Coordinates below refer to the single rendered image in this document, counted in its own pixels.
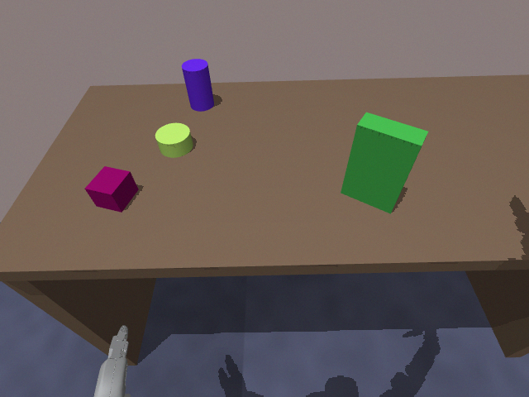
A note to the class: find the desk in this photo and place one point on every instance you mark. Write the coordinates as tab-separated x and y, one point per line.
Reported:
260	194

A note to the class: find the left robot hand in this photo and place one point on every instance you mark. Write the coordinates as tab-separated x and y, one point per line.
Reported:
112	375

